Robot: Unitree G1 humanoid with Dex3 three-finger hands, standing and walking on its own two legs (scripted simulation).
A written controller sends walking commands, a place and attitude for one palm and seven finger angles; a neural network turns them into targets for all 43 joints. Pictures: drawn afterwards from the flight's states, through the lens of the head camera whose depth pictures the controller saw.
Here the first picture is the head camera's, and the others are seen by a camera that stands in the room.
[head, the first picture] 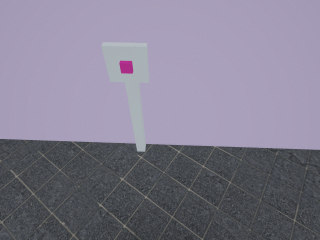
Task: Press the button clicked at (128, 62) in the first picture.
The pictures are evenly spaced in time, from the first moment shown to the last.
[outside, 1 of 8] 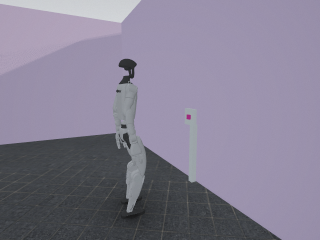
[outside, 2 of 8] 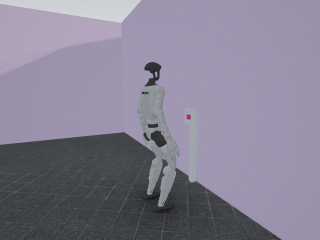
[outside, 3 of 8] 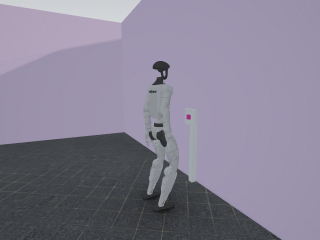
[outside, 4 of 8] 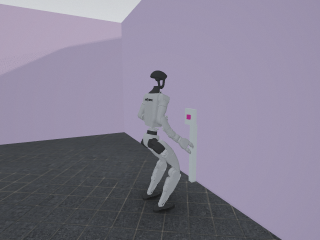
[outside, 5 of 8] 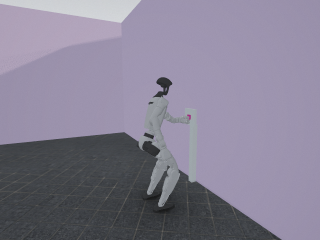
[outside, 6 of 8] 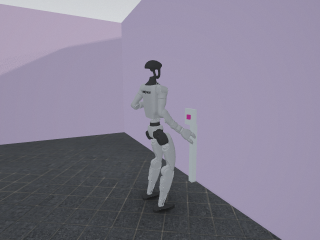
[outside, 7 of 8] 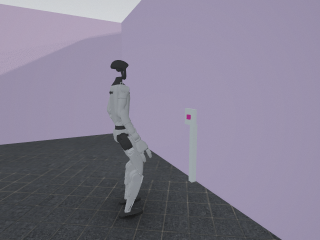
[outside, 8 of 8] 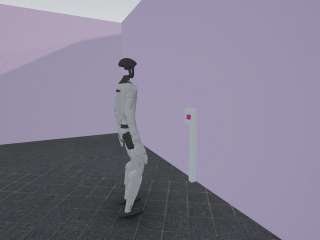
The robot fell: no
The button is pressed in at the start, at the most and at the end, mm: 0 9 0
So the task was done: yes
